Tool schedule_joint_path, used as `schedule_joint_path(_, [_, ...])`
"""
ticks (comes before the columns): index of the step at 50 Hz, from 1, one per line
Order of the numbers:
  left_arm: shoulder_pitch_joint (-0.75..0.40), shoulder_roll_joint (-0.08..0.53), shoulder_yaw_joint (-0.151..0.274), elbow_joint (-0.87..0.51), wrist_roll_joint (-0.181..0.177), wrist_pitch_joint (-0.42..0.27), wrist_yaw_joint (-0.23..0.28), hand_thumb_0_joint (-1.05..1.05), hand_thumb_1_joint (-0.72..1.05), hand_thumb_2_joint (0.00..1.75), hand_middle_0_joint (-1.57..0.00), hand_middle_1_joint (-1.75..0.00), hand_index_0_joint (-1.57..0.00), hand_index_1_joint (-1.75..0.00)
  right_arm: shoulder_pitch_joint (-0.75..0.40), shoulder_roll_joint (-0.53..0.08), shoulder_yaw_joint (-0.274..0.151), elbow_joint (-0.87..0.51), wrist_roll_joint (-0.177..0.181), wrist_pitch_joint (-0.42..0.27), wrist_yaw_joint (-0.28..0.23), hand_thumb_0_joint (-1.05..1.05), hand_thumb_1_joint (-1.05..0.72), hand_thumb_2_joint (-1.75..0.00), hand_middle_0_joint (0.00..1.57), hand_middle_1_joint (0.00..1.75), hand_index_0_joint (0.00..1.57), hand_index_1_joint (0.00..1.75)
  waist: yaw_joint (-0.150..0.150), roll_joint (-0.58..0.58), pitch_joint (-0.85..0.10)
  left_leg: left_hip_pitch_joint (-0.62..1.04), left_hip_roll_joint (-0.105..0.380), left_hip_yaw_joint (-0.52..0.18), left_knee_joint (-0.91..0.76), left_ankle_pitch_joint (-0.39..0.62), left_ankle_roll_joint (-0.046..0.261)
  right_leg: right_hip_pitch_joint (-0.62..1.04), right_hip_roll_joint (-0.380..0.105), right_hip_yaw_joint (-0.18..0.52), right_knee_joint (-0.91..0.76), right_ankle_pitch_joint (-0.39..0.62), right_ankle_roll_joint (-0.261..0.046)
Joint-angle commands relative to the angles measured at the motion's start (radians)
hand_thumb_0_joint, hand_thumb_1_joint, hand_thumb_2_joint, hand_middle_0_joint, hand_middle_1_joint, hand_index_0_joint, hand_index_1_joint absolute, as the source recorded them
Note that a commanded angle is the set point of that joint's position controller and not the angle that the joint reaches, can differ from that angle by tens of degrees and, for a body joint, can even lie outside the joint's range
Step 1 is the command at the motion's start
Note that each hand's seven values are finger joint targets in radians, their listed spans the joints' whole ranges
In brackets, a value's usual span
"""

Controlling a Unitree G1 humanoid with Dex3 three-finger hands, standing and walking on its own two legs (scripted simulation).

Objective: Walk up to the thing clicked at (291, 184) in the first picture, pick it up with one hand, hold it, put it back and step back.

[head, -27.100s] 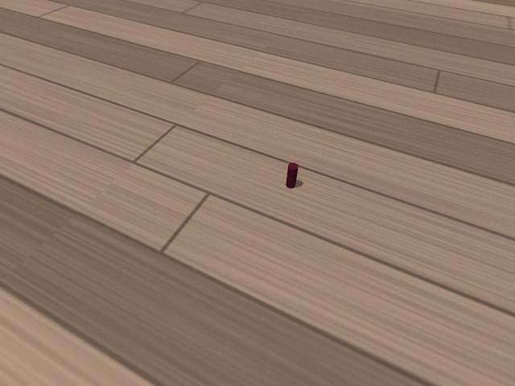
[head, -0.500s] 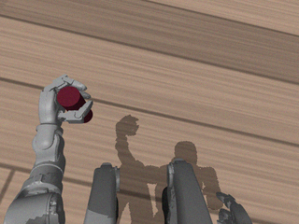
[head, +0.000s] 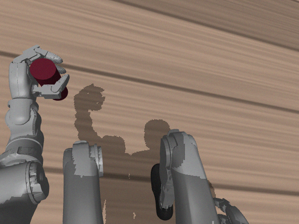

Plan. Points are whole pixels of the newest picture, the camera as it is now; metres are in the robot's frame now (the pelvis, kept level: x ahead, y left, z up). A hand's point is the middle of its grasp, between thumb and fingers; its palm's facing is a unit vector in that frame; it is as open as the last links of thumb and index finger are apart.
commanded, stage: crouch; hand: left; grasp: from the side
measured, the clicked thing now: (51, 82) +0.49 +0.20 -0.08
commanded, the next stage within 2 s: lower in 0.58 s
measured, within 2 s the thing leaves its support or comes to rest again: neither
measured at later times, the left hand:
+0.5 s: hand (63, 83) +0.50 +0.18 -0.13, palm faces +0.01 -1.00 -0.04, open 6.9 cm
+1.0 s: hand (67, 90) +0.51 +0.18 -0.19, palm faces +0.03 -1.00 -0.04, open 6.9 cm
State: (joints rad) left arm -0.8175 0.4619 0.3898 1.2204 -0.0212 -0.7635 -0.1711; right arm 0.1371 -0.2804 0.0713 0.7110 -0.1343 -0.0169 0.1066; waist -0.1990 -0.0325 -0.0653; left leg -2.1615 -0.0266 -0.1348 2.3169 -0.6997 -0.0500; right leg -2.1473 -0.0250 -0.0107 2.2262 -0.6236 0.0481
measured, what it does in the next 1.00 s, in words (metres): lowers itself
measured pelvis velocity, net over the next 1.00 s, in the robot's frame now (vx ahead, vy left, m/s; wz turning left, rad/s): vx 0.00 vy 0.02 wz -0.12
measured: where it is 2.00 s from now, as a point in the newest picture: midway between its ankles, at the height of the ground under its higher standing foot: (127, 210)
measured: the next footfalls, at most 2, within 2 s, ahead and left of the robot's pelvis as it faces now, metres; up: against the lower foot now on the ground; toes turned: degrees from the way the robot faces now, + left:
none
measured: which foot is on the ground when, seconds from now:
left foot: down 0.00-1.00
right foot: down 0.00-1.00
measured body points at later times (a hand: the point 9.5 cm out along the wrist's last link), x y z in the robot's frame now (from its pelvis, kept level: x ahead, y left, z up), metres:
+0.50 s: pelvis +0.00 +0.01 -0.04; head +0.24 +0.09 +0.33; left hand +0.50 +0.24 -0.13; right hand +0.06 -0.27 -0.13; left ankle +0.08 +0.13 -0.33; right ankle +0.11 -0.14 -0.33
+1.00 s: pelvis +0.00 +0.02 -0.05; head +0.26 +0.12 +0.29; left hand +0.50 +0.24 -0.18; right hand +0.06 -0.26 -0.12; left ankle +0.08 +0.13 -0.33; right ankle +0.11 -0.14 -0.33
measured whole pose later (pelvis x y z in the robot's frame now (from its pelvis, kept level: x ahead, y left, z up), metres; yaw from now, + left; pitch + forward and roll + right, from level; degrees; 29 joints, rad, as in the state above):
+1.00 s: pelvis +0.00 +0.02 -0.05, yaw -7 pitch +23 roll -14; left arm -0.86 0.72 0.37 1.39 0.02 -0.89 -0.03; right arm 0.01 -0.35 0.33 0.61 -0.26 0.05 0.16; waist -0.32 -0.15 0.18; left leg -2.24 -0.04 -0.27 2.55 -0.73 -0.04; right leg -2.16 0.01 -0.11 2.34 -0.60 0.08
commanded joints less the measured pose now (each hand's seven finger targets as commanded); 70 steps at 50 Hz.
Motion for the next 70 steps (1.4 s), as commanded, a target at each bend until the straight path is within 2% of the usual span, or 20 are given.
schedule_joint_path(1, [-0.327,0.141,-0.009,-0.146,-0.009,-0.062,-0.014,0.0,0.41,1.24,-1.27,-1.37,-1.28,-1.37,0.137,-0.255,-0.051,-0.062,-0.007,-0.002,-0.002,0.0,-0.9,-0.91,0.2,0.3,0.2,0.3,-0.03,0.212,-0.635,0.375,0.006,0.088,-0.267,0.093,0.053,0.361,0.025,-0.122,-0.182,0.101,-0.073])
schedule_joint_path(3, [-0.332,0.153,-0.014,-0.146,-0.008,-0.062,-0.018,0.0,0.42,1.25,-1.29,-1.4,-1.3,-1.39,0.13,-0.266,-0.046,-0.061,-0.009,0.002,-0.002,0.0,-0.9,-0.9,0.2,0.3,0.2,0.3,-0.043,0.214,-0.607,0.367,0.008,0.081,-0.242,0.106,0.053,0.333,0.025,-0.126,-0.163,0.119,-0.073])
schedule_joint_path(5, [-0.334,0.203,0.021,-0.169,-0.009,-0.071,-0.008,0.0,0.42,1.25,-1.29,-1.39,-1.3,-1.39,0.129,-0.273,-0.034,-0.061,-0.015,0.009,0.0,0.0,-0.9,-0.9,0.2,0.3,0.2,0.3,-0.028,0.225,-0.62,0.357,0.008,0.078,-0.221,0.13,0.051,0.35,0.028,-0.126,-0.143,0.14,-0.073])
schedule_joint_path(10, [-0.37,0.249,0.045,-0.185,0.004,-0.089,0.018,0.0,0.51,1.31,-1.31,-1.43,-1.32,-1.42,0.137,-0.284,-0.004,-0.049,-0.033,0.027,0.012,0.0,-0.89,-0.9,0.2,0.3,0.2,0.3,-0.057,0.261,-0.589,0.338,0.013,0.057,-0.198,0.117,0.049,0.334,0.033,-0.141,-0.118,0.134,-0.072])
schedule_joint_path(14, [-0.377,0.257,0.028,-0.179,0.026,-0.099,0.031,0.0,0.51,1.29,-1.3,-1.4,-1.3,-1.4,0.118,-0.295,0.013,-0.049,-0.049,0.04,0.017,0.0,-0.9,-0.9,0.2,0.3,0.2,0.3,-0.077,0.287,-0.567,0.328,0.018,0.049,-0.175,0.104,0.048,0.322,0.037,-0.148,-0.102,0.132,-0.071])
schedule_joint_path(17, [-0.375,0.242,0.017,-0.174,0.019,-0.101,0.034,0.0,0.5,1.29,-1.3,-1.4,-1.31,-1.4,0.121,-0.309,0.024,-0.055,-0.059,0.048,0.023,0.0,-0.9,-0.91,0.2,0.3,0.2,0.3,-0.098,0.299,-0.574,0.342,0.019,0.038,-0.16,0.118,0.045,0.328,0.04,-0.161,-0.091,0.149,-0.069])
schedule_joint_path(22, [-0.345,0.279,0.018,-0.15,0.02,-0.094,0.038,0.0,0.48,1.27,-1.31,-1.4,-1.31,-1.4,0.102,-0.326,0.044,-0.069,-0.067,0.06,0.027,0.0,-0.91,-0.91,0.2,0.3,0.2,0.3,-0.101,0.278,-0.552,0.3,0.021,0.034,-0.132,0.136,0.048,0.356,0.046,-0.167,-0.083,0.163,-0.064])
schedule_joint_path(23, [-0.341,0.252,-0.001,-0.144,0.02,-0.094,0.036,0.0,0.5,1.28,-1.3,-1.41,-1.31,-1.41,0.107,-0.327,0.049,-0.066,-0.07,0.062,0.03,0.0,-0.9,-0.91,0.2,0.3,0.2,0.3,-0.111,0.293,-0.543,0.326,0.023,0.024,-0.139,0.161,0.042,0.343,0.045,-0.176,-0.074,0.186,-0.065])
schedule_joint_path(25, [-0.338,0.284,0.024,-0.153,0.013,-0.099,0.043,0.0,0.48,1.25,-1.31,-1.4,-1.31,-1.39,0.093,-0.338,0.055,-0.077,-0.072,0.065,0.028,0.0,-0.91,-0.91,0.2,0.3,0.2,0.3,-0.107,0.293,-0.549,0.334,0.023,0.018,-0.129,0.159,0.042,0.34,0.047,-0.179,-0.07,0.183,-0.066])
schedule_joint_path(26, [-0.35,0.277,0.008,-0.155,0.016,-0.1,0.043,0.0,0.51,1.26,-1.29,-1.39,-1.3,-1.39,0.091,-0.341,0.06,-0.072,-0.073,0.066,0.03,0.0,-0.9,-0.91,0.2,0.3,0.2,0.3,-0.117,0.307,-0.528,0.337,0.024,0.013,-0.129,0.166,0.04,0.33,0.045,-0.182,-0.064,0.191,-0.066])
schedule_joint_path(34, [-0.352,0.331,0.032,-0.146,0.029,-0.128,0.091,0.0,0.5,1.27,-1.3,-1.4,-1.3,-1.39,0.071,-0.351,0.09,-0.077,-0.094,0.082,0.038,0.0,-0.91,-0.91,0.2,0.3,0.2,0.3,-0.133,0.314,-0.489,0.3,0.028,0.006,-0.106,0.131,0.044,0.356,0.053,-0.191,-0.065,0.172,-0.062])
schedule_joint_path(39, [-0.333,0.299,-0.008,-0.034,0.031,-0.141,0.113,0.0,0.45,1.27,-1.32,-1.44,-1.33,-1.43,0.047,-0.361,0.122,-0.09,-0.104,0.084,0.045,0.0,-0.9,-0.9,0.2,0.3,0.2,0.3,-0.178,0.254,-0.415,0.238,0.029,-0.01,-0.09,0.093,0.052,0.357,0.058,-0.206,-0.075,0.151,-0.057])
schedule_joint_path(40, [-0.314,0.31,0.003,-0.013,0.035,-0.147,0.119,0.0,0.45,1.26,-1.33,-1.43,-1.34,-1.42,0.038,-0.366,0.125,-0.096,-0.107,0.084,0.045,0.0,-0.9,-0.9,0.2,0.3,0.2,0.3,-0.171,0.247,-0.402,0.249,0.03,-0.013,-0.091,0.087,0.051,0.341,0.059,-0.212,-0.074,0.144,-0.056])
schedule_joint_path(47, [-0.37,0.348,-0.019,0.001,0.027,-0.21,0.136,0.0,0.47,1.25,-1.31,-1.42,-1.32,-1.41,0.007,-0.391,0.172,-0.116,-0.134,0.079,0.046,0.0,-0.91,-0.9,0.2,0.3,0.2,0.3,-0.209,0.302,-0.419,0.325,0.035,-0.041,-0.07,0.158,0.039,0.378,0.066,-0.233,-0.053,0.211,-0.054])
schedule_joint_path(52, [-0.39,0.37,-0.044,0.057,0.046,-0.243,0.162,0.0,0.48,1.25,-1.29,-1.4,-1.29,-1.39,-0.028,-0.408,0.205,-0.125,-0.154,0.079,0.046,0.0,-0.9,-0.9,0.2,0.3,0.2,0.3,-0.237,0.353,-0.364,0.355,0.041,-0.063,-0.077,0.15,0.029,0.357,0.069,-0.256,-0.044,0.208,-0.056])
schedule_joint_path(55, [-0.379,0.428,-0.033,0.07,0.069,-0.26,0.18,0.0,0.49,1.25,-1.28,-1.39,-1.29,-1.38,-0.055,-0.415,0.222,-0.131,-0.168,0.084,0.044,0.0,-0.9,-0.9,0.2,0.3,0.2,0.3,-0.235,0.375,-0.332,0.357,0.044,-0.069,-0.078,0.138,0.028,0.353,0.069,-0.262,-0.044,0.199,-0.055])
schedule_joint_path(56, [-0.385,0.393,-0.055,0.075,0.068,-0.264,0.182,0.0,0.49,1.27,-1.28,-1.4,-1.29,-1.39,-0.063,-0.415,0.23,-0.136,-0.172,0.084,0.045,0.0,-0.9,-0.9,0.2,0.3,0.2,0.3,-0.246,0.379,-0.338,0.386,0.046,-0.076,-0.08,0.152,0.024,0.348,0.068,-0.267,-0.044,0.211,-0.054])
schedule_joint_path(60, [-0.398,0.429,-0.041,0.107,0.057,-0.282,0.199,0.0,0.52,1.27,-1.28,-1.4,-1.29,-1.39,-0.069,-0.426,0.257,-0.133,-0.182,0.085,0.044,0.0,-0.9,-0.9,0.2,0.3,0.2,0.3,-0.262,0.369,-0.325,0.37,0.046,-0.09,-0.07,0.154,0.026,0.372,0.075,-0.28,-0.048,0.223,-0.048])
schedule_joint_path(67, [-0.379,0.431,-0.076,0.164,0.077,-0.31,0.218,0.0,0.55,1.28,-1.28,-1.4,-1.29,-1.39,-0.098,-0.431,0.291,-0.125,-0.203,0.087,0.043,0.0,-0.89,-0.9,0.2,0.3,0.2,0.3,-0.289,0.386,-0.28,0.409,0.053,-0.122,-0.074,0.193,0.019,0.363,0.079,-0.302,-0.044,0.256,-0.045])
schedule_joint_path(70, [-0.404,0.45,-0.074,0.172,0.073,-0.325,0.224,0.0,0.55,1.28,-1.29,-1.4,-1.3,-1.39,-0.116,-0.436,0.303,-0.129,-0.209,0.087,0.041,0.0,-0.89,-0.9,0.2,0.3,0.2,0.3,-0.301,0.374,-0.254,0.378,0.052,-0.128,-0.072,0.157,0.022,0.36,0.084,-0.306,-0.052,0.234,-0.045])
